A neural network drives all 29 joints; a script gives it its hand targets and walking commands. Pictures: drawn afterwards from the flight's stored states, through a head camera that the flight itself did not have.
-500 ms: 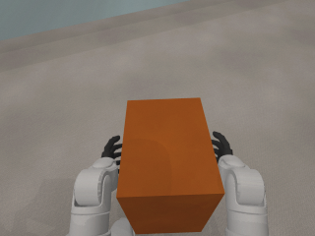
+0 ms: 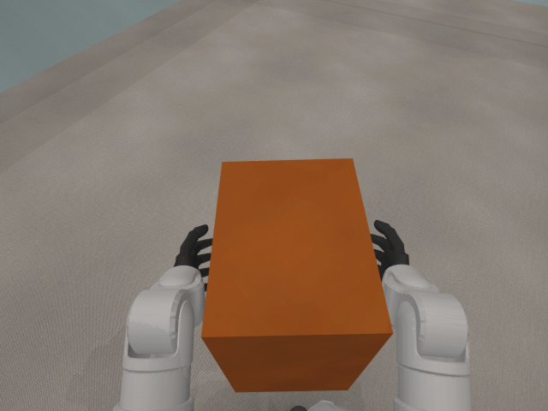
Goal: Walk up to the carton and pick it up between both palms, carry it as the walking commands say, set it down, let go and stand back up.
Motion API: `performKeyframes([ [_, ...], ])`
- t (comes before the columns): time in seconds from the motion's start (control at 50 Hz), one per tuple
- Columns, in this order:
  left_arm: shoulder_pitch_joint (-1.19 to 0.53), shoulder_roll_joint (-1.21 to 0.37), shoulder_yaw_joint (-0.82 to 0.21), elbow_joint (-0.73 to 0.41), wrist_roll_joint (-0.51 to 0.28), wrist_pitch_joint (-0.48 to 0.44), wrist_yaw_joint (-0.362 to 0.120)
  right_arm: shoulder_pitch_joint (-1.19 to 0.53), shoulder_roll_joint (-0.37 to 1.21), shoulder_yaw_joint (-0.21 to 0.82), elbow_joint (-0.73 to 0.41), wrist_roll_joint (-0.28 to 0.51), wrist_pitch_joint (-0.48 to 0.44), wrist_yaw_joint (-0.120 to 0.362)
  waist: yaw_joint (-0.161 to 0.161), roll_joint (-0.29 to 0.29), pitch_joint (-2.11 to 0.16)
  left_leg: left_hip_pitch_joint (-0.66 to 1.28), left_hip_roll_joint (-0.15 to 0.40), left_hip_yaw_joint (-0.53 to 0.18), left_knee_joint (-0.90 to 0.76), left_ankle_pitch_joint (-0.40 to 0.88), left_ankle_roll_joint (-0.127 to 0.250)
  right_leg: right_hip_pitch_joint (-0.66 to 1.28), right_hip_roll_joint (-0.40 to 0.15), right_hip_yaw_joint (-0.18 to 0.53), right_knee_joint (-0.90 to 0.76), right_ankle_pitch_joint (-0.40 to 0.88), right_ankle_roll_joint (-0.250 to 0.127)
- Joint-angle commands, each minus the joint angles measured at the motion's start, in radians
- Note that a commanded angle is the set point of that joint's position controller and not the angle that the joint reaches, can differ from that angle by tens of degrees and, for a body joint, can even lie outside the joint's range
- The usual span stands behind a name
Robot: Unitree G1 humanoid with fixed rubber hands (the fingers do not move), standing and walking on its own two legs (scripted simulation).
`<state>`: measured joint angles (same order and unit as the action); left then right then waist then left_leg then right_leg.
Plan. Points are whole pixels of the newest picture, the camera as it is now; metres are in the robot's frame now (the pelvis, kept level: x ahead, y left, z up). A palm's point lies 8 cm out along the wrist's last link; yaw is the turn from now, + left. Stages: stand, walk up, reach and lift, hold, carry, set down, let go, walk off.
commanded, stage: carry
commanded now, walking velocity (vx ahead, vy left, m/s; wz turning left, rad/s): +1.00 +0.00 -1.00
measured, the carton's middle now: (289, 284) +0.30 -0.02 +0.02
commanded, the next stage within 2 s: none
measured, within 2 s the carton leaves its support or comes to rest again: neither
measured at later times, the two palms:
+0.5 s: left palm (290, 91) +0.76 -0.04 +0.06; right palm (409, 121) +0.65 -0.28 +0.07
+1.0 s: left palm (411, 42) +1.03 -0.40 +0.07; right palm (506, 80) +0.83 -0.58 +0.07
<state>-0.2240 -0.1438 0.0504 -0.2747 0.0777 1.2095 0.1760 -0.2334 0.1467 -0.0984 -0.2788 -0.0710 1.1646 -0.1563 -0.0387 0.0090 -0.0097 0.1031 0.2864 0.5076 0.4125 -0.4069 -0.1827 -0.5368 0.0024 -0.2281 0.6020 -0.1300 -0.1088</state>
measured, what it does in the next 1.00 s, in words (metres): walks ahead, turning right: right foot, then left foot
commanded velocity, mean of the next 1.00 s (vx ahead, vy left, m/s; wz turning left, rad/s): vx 1.00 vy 0.00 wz -1.00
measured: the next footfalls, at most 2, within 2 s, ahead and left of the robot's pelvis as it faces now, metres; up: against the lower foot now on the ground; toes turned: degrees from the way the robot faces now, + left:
right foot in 0.04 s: +0.19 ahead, -0.06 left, +0.00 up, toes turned -11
left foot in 0.42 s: +0.62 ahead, +0.07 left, +0.00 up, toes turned -16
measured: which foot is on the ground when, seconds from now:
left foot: down 0.00-0.06, up 0.08-0.40, down 0.42-0.78, up 0.80-1.00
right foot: up 0.00-0.02, down 0.04-0.42, up 0.44-0.72, down 0.74-1.00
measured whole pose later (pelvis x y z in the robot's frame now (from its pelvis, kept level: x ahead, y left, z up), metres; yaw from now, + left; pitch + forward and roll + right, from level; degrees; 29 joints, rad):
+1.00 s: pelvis +0.75 -0.27 +0.01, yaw -54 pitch +4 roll +0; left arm -0.19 -0.14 0.05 -0.29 0.05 1.20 0.19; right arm -0.24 0.15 -0.09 -0.25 -0.07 1.16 -0.16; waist 0.06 0.01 0.03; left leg -0.47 0.13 0.04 0.61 -0.35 -0.17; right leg -0.09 0.05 0.04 0.36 -0.33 -0.06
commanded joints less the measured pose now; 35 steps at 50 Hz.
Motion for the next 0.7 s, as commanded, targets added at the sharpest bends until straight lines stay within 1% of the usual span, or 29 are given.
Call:
performKeyframes([
  [0.0,-0.521,-0.949,-0.672,-0.139,-0.380,-0.045,-0.241,-0.445,0.991,0.682,-0.044,0.413,0.015,0.299,0.061,0.320,-0.394,0.076,0.062,-0.034,0.321,1.205,0.059,0.405,0.148,-0.111,-0.068,-0.008,-0.047],
  [0.02,-0.536,-0.956,-0.670,-0.115,-0.382,-0.044,-0.249,-0.457,0.981,0.681,-0.030,0.399,0.018,0.300,0.094,0.232,-0.419,-0.114,0.038,-0.030,0.594,1.061,0.034,0.639,0.147,-0.050,-0.175,0.006,-0.083],
  [0.04,-0.568,-0.951,-0.667,-0.104,-0.390,-0.043,-0.262,-0.481,0.984,0.685,-0.032,0.387,0.021,0.300,0.075,0.034,-0.359,-0.453,-0.039,-0.112,0.816,0.379,0.008,0.811,-0.012,0.283,-0.186,-0.127,-0.142],
  [0.06,-0.547,-0.926,-0.658,-0.082,-0.381,-0.036,-0.270,-0.463,1.006,0.691,-0.015,0.395,0.025,0.302,0.045,-0.109,-0.251,-0.727,-0.122,-0.243,0.999,-0.185,-0.008,0.810,-0.169,0.638,-0.220,0.034,-0.209],
  [0.08,-0.592,-0.946,-0.690,-0.129,-0.399,-0.043,-0.280,-0.495,1.001,0.682,-0.003,0.412,0.021,0.300,0.057,-0.145,-0.313,-0.928,-0.178,-0.414,1.115,-0.203,-0.034,0.920,-0.253,0.932,-0.295,0.198,-0.333],
  [0.1,-0.649,-0.968,-0.715,-0.178,-0.440,-0.037,-0.285,-0.479,1.015,0.673,-0.012,0.405,0.011,0.287,0.064,-0.002,-0.307,-0.961,-0.118,-0.496,1.086,-0.197,-0.022,0.927,-0.266,0.852,-0.296,0.260,-0.307],
  [0.12,-0.654,-0.993,-0.723,-0.175,-0.459,-0.030,-0.292,-0.474,1.037,0.671,-0.010,0.382,0.002,0.270,0.062,0.046,-0.332,-0.938,-0.092,-0.530,0.969,-0.144,-0.005,0.939,-0.249,0.709,-0.277,0.349,-0.256],
  [0.14,-0.657,-1.010,-0.722,-0.180,-0.466,-0.038,-0.294,-0.493,1.052,0.674,-0.024,0.374,-0.007,0.259,0.063,0.039,-0.359,-0.878,-0.090,-0.536,0.872,-0.118,-0.002,0.898,-0.227,0.637,-0.262,0.437,-0.223],
  [0.16,-0.684,-1.014,-0.721,-0.201,-0.478,-0.053,-0.293,-0.534,1.064,0.676,-0.055,0.381,-0.019,0.251,0.063,0.012,-0.373,-0.819,-0.088,-0.548,0.762,-0.098,0.006,0.847,-0.210,0.584,-0.267,0.469,-0.204],
  [0.2,-0.657,-1.028,-0.724,-0.219,-0.502,-0.069,-0.292,-0.497,1.081,0.663,-0.084,0.369,-0.043,0.234,0.068,-0.049,-0.388,-0.776,-0.111,-0.509,0.591,-0.081,0.003,0.851,-0.189,0.515,-0.325,0.467,-0.187],
  [0.22,-0.615,-1.018,-0.715,-0.211,-0.497,-0.075,-0.292,-0.476,1.071,0.660,-0.101,0.359,-0.051,0.227,0.067,-0.067,-0.369,-0.767,-0.121,-0.493,0.493,-0.055,0.002,0.835,-0.166,0.479,-0.326,0.513,-0.180],
  [0.26,-0.578,-0.995,-0.704,-0.201,-0.483,-0.081,-0.292,-0.462,1.051,0.660,-0.114,0.346,-0.059,0.220,0.064,-0.109,-0.340,-0.651,-0.175,-0.438,0.257,0.171,0.008,0.755,-0.095,0.380,-0.322,0.617,-0.131],
  [0.3,-0.565,-0.961,-0.699,-0.212,-0.471,-0.086,-0.291,-0.438,1.035,0.667,-0.101,0.343,-0.058,0.221,0.056,-0.145,-0.334,-0.509,-0.239,-0.372,0.092,0.349,0.025,0.684,-0.064,0.320,-0.297,0.695,-0.091],
  [0.34,-0.535,-0.929,-0.686,-0.203,-0.442,-0.085,-0.284,-0.406,1.015,0.680,-0.075,0.352,-0.055,0.227,0.042,-0.150,-0.387,-0.262,-0.278,-0.321,0.027,0.407,0.060,0.568,-0.046,0.300,-0.130,0.818,-0.051],
  [0.36,-0.536,-0.906,-0.686,-0.211,-0.434,-0.081,-0.281,-0.391,1.008,0.690,-0.070,0.359,-0.056,0.230,0.013,-0.100,-0.456,-0.024,-0.255,-0.321,-0.022,0.484,0.088,0.428,-0.022,0.266,0.062,0.753,-0.013],
  [0.38,-0.547,-0.882,-0.694,-0.229,-0.434,-0.073,-0.280,-0.393,0.996,0.703,-0.085,0.364,-0.055,0.232,-0.020,0.000,-0.523,0.250,-0.173,-0.360,-0.047,0.523,0.111,0.207,0.014,0.220,0.329,0.493,0.028],
  [0.4,-0.518,-0.880,-0.703,-0.224,-0.433,-0.061,-0.287,-0.401,0.981,0.711,-0.089,0.363,-0.048,0.233,0.002,0.169,-0.538,0.438,0.031,-0.603,-0.027,0.499,0.150,-0.084,0.083,0.222,0.568,-0.055,0.050],
  [0.42,-0.498,-0.859,-0.698,-0.190,-0.433,-0.043,-0.302,-0.389,0.971,0.698,-0.070,0.347,-0.037,0.230,0.029,0.273,-0.551,0.410,0.252,-0.901,-0.045,0.552,0.204,-0.202,0.100,0.230,0.748,-0.352,0.062],
  [0.44,-0.553,-0.853,-0.689,-0.171,-0.461,-0.030,-0.316,-0.398,0.975,0.671,-0.010,0.329,-0.031,0.218,0.020,0.212,-0.557,0.391,0.337,-1.005,-0.072,0.508,0.290,-0.238,0.009,0.289,0.803,-0.294,0.051],
  [0.46,-0.563,-0.860,-0.679,-0.150,-0.472,-0.023,-0.324,-0.404,0.988,0.649,0.001,0.325,-0.029,0.213,0.007,0.125,-0.542,0.354,0.312,-0.884,-0.061,0.493,0.255,-0.222,-0.078,0.319,0.714,-0.239,0.050],
  [0.48,-0.611,-0.877,-0.673,-0.167,-0.485,-0.024,-0.324,-0.430,1.006,0.640,-0.003,0.335,-0.032,0.209,0.006,0.160,-0.533,0.378,0.303,-0.806,-0.059,0.413,0.231,-0.243,-0.117,0.339,0.557,-0.208,0.056],
  [0.5,-0.675,-0.885,-0.652,-0.179,-0.481,-0.026,-0.322,-0.455,1.015,0.633,0.001,0.336,-0.038,0.211,0.009,0.189,-0.512,0.299,0.283,-0.734,-0.087,0.353,0.232,-0.188,-0.156,0.357,0.441,-0.229,0.053],
  [0.52,-0.708,-0.888,-0.638,-0.180,-0.475,-0.029,-0.322,-0.480,1.025,0.634,-0.017,0.347,-0.042,0.216,0.007,0.186,-0.449,0.146,0.250,-0.637,-0.132,0.376,0.214,-0.102,-0.150,0.320,0.349,-0.271,0.055],
  [0.54,-0.720,-0.897,-0.629,-0.175,-0.471,-0.032,-0.320,-0.513,1.036,0.638,-0.046,0.363,-0.043,0.221,0.007,0.183,-0.393,0.046,0.240,-0.538,-0.161,0.415,0.203,-0.044,-0.133,0.256,0.254,-0.291,0.053],
  [0.56,-0.704,-0.917,-0.627,-0.172,-0.469,-0.037,-0.313,-0.547,1.057,0.649,-0.062,0.384,-0.039,0.229,0.017,0.180,-0.345,-0.033,0.228,-0.429,-0.174,0.382,0.182,0.010,-0.130,0.213,0.148,-0.289,0.050],
  [0.58,-0.676,-0.933,-0.626,-0.159,-0.459,-0.040,-0.303,-0.554,1.070,0.657,-0.054,0.399,-0.030,0.238,0.026,0.189,-0.317,-0.075,0.189,-0.324,-0.169,0.375,0.156,0.061,-0.104,0.152,0.082,-0.215,0.048],
  [0.6,-0.634,-0.939,-0.622,-0.141,-0.442,-0.042,-0.293,-0.533,1.068,0.655,-0.037,0.404,-0.022,0.246,0.031,0.206,-0.320,-0.075,0.146,-0.252,-0.145,0.414,0.134,0.107,-0.065,0.086,0.048,-0.110,0.047],
  [0.64,-0.582,-0.944,-0.633,-0.135,-0.417,-0.044,-0.276,-0.491,1.054,0.660,-0.009,0.398,-0.011,0.260,0.040,0.208,-0.360,-0.029,0.094,-0.176,-0.043,0.593,0.115,0.192,0.008,-0.005,0.010,-0.016,0.047],
  [0.68,-0.542,-0.951,-0.638,-0.123,-0.401,-0.045,-0.265,-0.479,1.033,0.670,-0.019,0.398,-0.003,0.271,0.045,0.216,-0.390,0.012,0.059,-0.132,0.096,0.791,0.096,0.275,0.072,-0.057,-0.035,-0.033,0.031],
])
